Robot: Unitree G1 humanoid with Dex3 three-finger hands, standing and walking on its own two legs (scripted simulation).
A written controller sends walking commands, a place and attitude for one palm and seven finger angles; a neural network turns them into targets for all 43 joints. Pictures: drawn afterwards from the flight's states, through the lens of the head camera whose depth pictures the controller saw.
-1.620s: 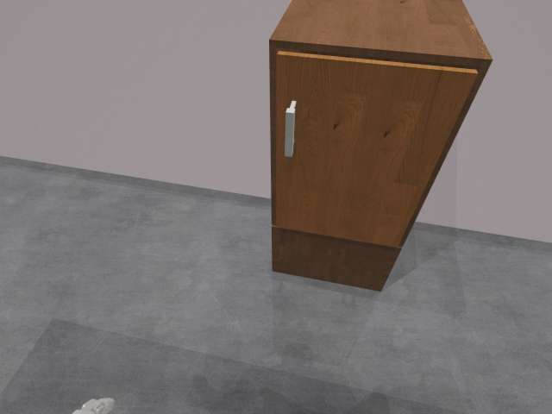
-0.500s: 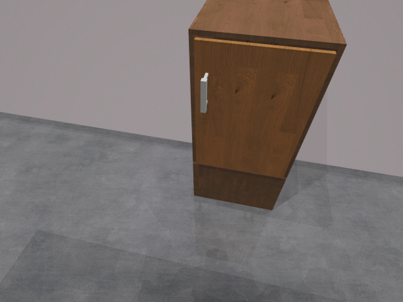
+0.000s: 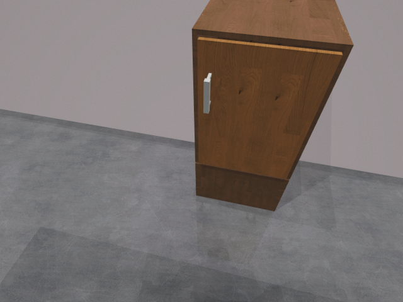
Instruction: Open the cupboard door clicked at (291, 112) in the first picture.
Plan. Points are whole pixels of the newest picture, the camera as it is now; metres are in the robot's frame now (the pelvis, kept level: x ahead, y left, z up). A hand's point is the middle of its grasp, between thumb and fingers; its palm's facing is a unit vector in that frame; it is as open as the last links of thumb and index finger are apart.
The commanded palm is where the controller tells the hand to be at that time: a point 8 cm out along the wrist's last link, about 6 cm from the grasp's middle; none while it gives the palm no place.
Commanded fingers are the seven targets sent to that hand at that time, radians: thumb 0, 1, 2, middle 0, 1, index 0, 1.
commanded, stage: turn to face it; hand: left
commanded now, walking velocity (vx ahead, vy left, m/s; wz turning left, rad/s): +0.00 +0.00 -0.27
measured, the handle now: (208, 93) +0.76 +0.03 -0.02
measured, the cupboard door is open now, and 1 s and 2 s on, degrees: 0 0 0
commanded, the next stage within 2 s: take the last steps up to it in 0.32 s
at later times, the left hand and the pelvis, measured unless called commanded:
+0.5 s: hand out of the picture +0.05 +0.18 -0.18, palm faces -0.11 -0.97 -0.22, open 7.4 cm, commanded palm none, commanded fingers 0.00 0.90 0.90 -0.20 -0.30 -0.20 -0.30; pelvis -0.02 +0.00 -0.01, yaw -6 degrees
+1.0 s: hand out of the picture +0.02 +0.17 -0.19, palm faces -0.03 -0.99 -0.13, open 7.4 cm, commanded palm none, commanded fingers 0.00 0.90 0.90 -0.20 -0.30 -0.20 -0.30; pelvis +0.09 +0.00 -0.02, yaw -9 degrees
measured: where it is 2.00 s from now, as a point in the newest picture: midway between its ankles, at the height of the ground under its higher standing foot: outside the picture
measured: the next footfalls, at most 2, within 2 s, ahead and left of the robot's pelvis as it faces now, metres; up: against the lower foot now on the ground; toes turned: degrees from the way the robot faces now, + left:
left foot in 1.00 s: +0.19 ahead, +0.10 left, +0.00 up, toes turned -4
right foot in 1.44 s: +0.26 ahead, -0.16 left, +0.00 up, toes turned -17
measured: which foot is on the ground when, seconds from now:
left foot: down 0.00-0.68, up 0.70-0.98, down 1.00-1.00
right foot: down 0.00-1.00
